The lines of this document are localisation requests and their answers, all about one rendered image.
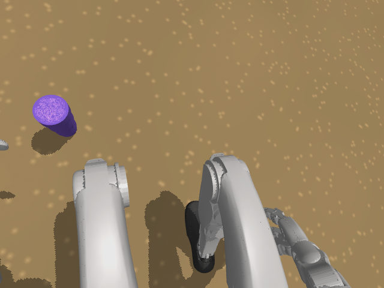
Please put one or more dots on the right robot hand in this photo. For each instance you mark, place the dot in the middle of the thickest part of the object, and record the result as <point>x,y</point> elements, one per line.
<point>288,233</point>

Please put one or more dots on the right robot foot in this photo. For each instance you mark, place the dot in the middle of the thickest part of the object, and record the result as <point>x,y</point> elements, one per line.
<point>192,224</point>

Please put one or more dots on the right robot arm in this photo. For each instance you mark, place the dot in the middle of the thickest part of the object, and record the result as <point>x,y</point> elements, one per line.
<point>314,267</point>

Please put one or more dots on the cup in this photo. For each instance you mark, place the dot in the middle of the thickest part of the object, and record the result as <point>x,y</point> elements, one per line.
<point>53,112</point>

